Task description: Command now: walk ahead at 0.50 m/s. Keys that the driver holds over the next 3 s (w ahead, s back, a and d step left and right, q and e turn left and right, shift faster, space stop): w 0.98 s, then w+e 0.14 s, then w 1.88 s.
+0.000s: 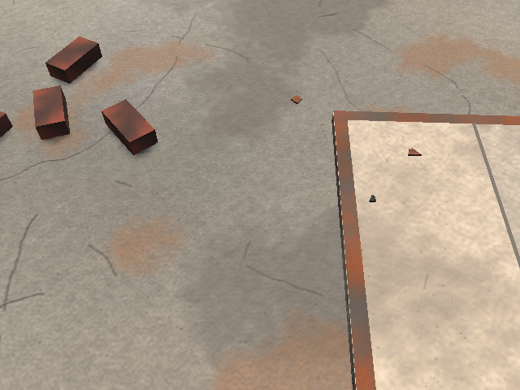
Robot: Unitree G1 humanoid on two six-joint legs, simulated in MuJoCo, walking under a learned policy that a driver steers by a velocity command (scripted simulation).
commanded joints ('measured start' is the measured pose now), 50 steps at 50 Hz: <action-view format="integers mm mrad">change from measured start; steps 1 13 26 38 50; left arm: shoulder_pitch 83 -81 -437 -129 104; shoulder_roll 150 47 85 87 113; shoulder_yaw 29 26 3 17 10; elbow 2 -64 -211 -68 -31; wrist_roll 11 14 -16 -21 -15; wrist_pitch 9 54 39 -2 0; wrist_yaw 17 -37 -34 -13 -6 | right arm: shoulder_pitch -84 360 511 396 -36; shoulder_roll -90 -81 -113 -33 -50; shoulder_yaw -22 -17 -3 -16 -5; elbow -76 122 190 103 -60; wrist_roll -1 10 0 -19 2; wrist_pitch -25 -67 -55 2 10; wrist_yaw -4 -40 -57 -15 -6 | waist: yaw -10 -56 -82 -127 -14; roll -65 13 23 -64 -115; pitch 79 -49 19 -4 45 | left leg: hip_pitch -61 442 606 4 -149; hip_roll -14 153 127 7 0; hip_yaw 3 -183 -50 -58 42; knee -79 -254 -218 673 174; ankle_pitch -84 217 555 -385 -120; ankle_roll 26 129 77 -15 -43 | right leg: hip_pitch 52 -653 -591 -305 -71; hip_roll -320 -177 -101 -321 -296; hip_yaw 159 103 -14 289 163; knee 49 888 330 -108 -106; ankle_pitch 611 113 286 327 599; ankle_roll -111 22 -45 -161 -120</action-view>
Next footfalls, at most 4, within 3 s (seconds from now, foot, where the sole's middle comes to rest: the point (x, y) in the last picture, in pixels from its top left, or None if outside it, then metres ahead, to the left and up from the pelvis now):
0.10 left None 0.22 0.10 -0.81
0.60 right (298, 365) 0.53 -0.03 -0.81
1.14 left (239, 256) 0.84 0.16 -0.81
1.70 right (313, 195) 1.09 -0.06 -0.81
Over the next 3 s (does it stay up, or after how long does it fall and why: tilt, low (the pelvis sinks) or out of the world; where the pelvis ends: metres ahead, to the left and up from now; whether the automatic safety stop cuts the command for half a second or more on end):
stays up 1.64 -0.02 -0.03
